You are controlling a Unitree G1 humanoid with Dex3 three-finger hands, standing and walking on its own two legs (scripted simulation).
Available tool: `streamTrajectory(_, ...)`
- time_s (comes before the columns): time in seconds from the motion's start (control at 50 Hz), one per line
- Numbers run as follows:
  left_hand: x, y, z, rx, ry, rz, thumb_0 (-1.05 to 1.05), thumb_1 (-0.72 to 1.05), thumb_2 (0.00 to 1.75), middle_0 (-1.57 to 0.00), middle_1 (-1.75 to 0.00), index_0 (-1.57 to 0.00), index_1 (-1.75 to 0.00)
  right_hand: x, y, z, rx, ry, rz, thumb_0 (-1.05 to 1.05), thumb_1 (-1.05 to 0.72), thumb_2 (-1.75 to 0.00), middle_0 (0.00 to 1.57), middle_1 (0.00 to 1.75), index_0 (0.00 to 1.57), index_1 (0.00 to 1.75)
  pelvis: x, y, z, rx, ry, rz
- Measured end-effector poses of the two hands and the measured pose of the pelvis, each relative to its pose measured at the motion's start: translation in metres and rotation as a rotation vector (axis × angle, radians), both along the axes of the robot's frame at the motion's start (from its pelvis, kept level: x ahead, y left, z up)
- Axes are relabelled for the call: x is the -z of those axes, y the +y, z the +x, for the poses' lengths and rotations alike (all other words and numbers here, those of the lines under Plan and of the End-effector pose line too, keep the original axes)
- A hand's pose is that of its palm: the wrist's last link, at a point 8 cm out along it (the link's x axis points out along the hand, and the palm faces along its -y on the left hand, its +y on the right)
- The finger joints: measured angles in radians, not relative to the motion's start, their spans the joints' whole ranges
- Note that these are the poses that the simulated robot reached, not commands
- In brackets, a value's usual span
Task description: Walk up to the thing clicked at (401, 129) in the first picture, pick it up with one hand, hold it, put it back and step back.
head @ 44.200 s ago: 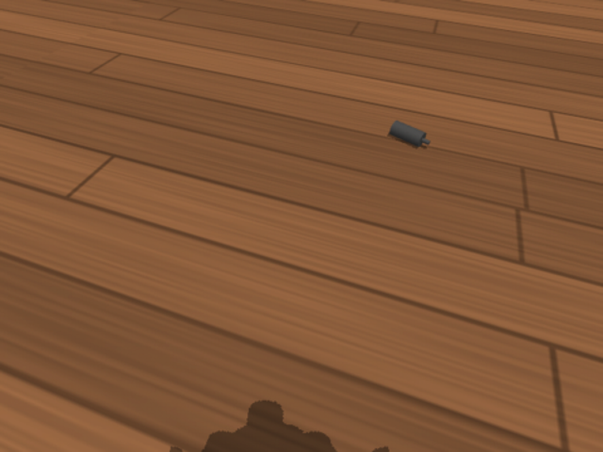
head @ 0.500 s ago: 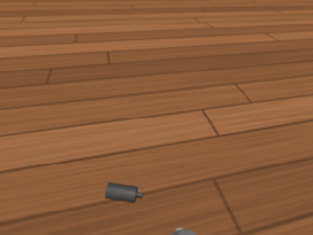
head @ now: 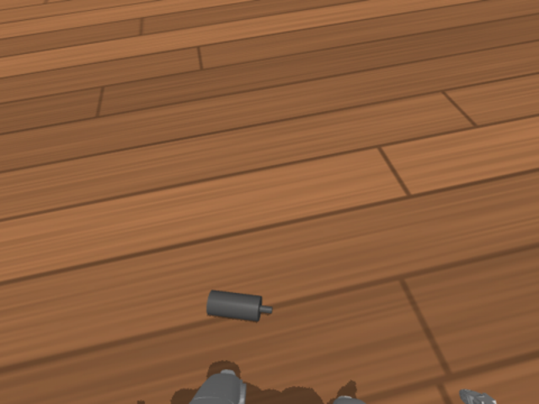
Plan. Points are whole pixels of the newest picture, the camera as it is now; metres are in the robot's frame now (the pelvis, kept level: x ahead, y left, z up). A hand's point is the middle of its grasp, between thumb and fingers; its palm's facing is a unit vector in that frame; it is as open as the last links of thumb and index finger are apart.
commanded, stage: walk up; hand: left
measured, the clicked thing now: (240, 306) +0.52 +0.17 -0.71
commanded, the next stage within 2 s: stand in 0.10 s
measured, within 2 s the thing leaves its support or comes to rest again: neither
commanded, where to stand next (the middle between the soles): +0.12 -0.01 m, yaw -5 degrees
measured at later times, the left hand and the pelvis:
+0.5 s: hand out of the picture +0.06 +0.27 -0.14, palm faces -0.08 -0.93 -0.35, open 7.4 cm; pelvis -0.01 +0.02 +0.01, yaw -1 degrees
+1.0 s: hand out of the picture +0.12 +0.27 -0.13, palm faces -0.06 -0.94 -0.32, open 7.4 cm; pelvis +0.02 +0.03 +0.03, yaw -2 degrees
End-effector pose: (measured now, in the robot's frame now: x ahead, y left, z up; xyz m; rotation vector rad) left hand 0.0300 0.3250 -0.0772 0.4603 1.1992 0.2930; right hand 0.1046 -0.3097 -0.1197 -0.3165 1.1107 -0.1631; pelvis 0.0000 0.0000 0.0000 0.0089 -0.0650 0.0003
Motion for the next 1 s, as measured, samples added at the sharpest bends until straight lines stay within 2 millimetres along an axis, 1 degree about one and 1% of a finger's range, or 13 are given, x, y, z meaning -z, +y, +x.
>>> streamTrajectory(0.06, 0.017, 0.019, 0.021, 0.025, -0.011, -0.005, 0.0, 0.9, 0.9, -0.21, -0.3, -0.21, -0.3, 0.005, 0.015, -0.005, 0.009, 0.001, -0.026, 0.0, -0.9, -0.9, 0.2, 0.3, 0.21, 0.3, 0.012, 0.014, -0.006, 0.0, 0.009, 0.006)
streamTrajectory(0.1, 0.034, 0.031, 0.038, 0.033, -0.035, -0.016, 0.01, 0.9, 0.9, -0.21, -0.3, -0.2, -0.3, 0.009, 0.022, -0.016, 0.015, 0.013, -0.058, 0.0, -0.9, -0.9, 0.2, 0.3, 0.21, 0.3, 0.023, 0.023, -0.011, -0.004, 0.005, 0.02)
streamTrajectory(0.12, 0.041, 0.033, 0.045, 0.029, -0.051, -0.024, 0.01, 0.9, 0.9, -0.21, -0.3, -0.2, -0.3, 0.01, 0.026, -0.024, 0.012, 0.028, -0.069, 0.0, -0.9, -0.9, 0.2, 0.3, 0.21, 0.3, 0.025, 0.026, -0.014, -0.001, -0.002, 0.027)
streamTrajectory(0.18, 0.05, 0.026, 0.061, 0.053, -0.084, -0.068, 0.01, 0.91, 0.9, -0.21, -0.3, -0.2, -0.3, 0.004, 0.036, -0.051, 0.018, 0.073, -0.074, 0.0, -0.9, -0.9, 0.21, 0.3, 0.21, 0.3, 0.022, 0.03, -0.018, -0.003, 0.001, 0.009)
streamTrajectory(0.24, 0.052, 0.014, 0.067, 0.081, -0.095, -0.123, 0.0, 0.91, 0.9, -0.2, -0.3, -0.2, -0.3, -0.007, 0.038, -0.072, 0.06, 0.095, -0.074, 0.0, -0.9, -0.9, 0.21, 0.3, 0.21, 0.3, 0.014, 0.03, -0.017, 0.005, 0.007, -0.001)
streamTrajectory(0.3, 0.049, 0.002, 0.063, 0.093, -0.077, -0.16, 0.0, 0.91, 0.9, -0.21, -0.3, -0.2, -0.3, -0.014, 0.034, -0.083, 0.094, 0.102, -0.07, 0.0, -0.9, -0.9, 0.21, 0.3, 0.21, 0.3, 0.007, 0.028, -0.015, 0.016, 0.018, -0.007)
streamTrajectory(0.36, 0.044, -0.007, 0.052, 0.086, -0.055, -0.171, 0.0, 0.91, 0.9, -0.21, -0.3, -0.2, -0.3, -0.015, 0.025, -0.087, 0.117, 0.103, -0.062, 0.01, -0.9, -0.9, 0.21, 0.3, 0.21, 0.3, 0.002, 0.023, -0.014, 0.025, 0.02, -0.012)
streamTrajectory(0.46, 0.03, -0.016, 0.031, 0.076, -0.012, -0.159, 0.0, 0.91, 0.9, -0.21, -0.3, -0.2, -0.3, -0.015, 0.02, -0.082, 0.127, 0.093, -0.027, 0.01, -0.9, -0.9, 0.21, 0.3, 0.21, 0.3, -0.009, 0.018, -0.014, 0.019, 0.003, -0.012)
streamTrajectory(0.54, 0.02, -0.014, 0.027, 0.054, 0.001, -0.15, 0.01, 0.91, 0.9, -0.21, -0.3, -0.2, -0.3, -0.014, 0.021, -0.074, 0.113, 0.084, 0.003, 0.01, -0.9, -0.9, 0.2, 0.3, 0.21, 0.3, -0.015, 0.017, -0.01, 0.017, 0.0, -0.013)
streamTrajectory(0.6, 0.016, -0.012, 0.032, 0.042, -0.007, -0.145, 0.01, 0.9, 0.9, -0.21, -0.3, -0.2, -0.3, -0.015, 0.024, -0.068, 0.103, 0.086, 0.012, 0.0, -0.9, -0.9, 0.2, 0.3, 0.21, 0.3, -0.017, 0.015, -0.007, 0.016, 0.003, -0.013)
streamTrajectory(0.7, 0.014, -0.009, 0.047, 0.036, -0.017, -0.147, 0.01, 0.91, 0.9, -0.21, -0.3, -0.2, -0.3, -0.018, 0.027, -0.058, 0.094, 0.095, 0.011, 0.0, -0.9, -0.9, 0.2, 0.3, 0.21, 0.3, -0.021, 0.016, 0.001, 0.021, 0.01, -0.014)
streamTrajectory(0.86, 0.017, -0.01, 0.071, 0.042, -0.023, -0.169, 0.0, 0.91, 0.9, -0.21, -0.3, -0.2, -0.3, -0.026, 0.031, -0.036, 0.087, 0.092, -0.011, 0.0, -0.9, -0.9, 0.2, 0.3, 0.21, 0.3, -0.024, 0.021, 0.012, 0.031, 0.019, -0.014)
streamTrajectory(1.0, 0.02, -0.009, 0.083, 0.045, -0.019, -0.184, 0.0, 0.91, 0.9, -0.21, -0.3, -0.2, -0.3, -0.033, 0.034, -0.015, 0.082, 0.072, -0.027, 0.0, -0.9, -0.9, 0.2, 0.3, 0.21, 0.3, -0.025, 0.025, 0.017, 0.033, 0.026, -0.016)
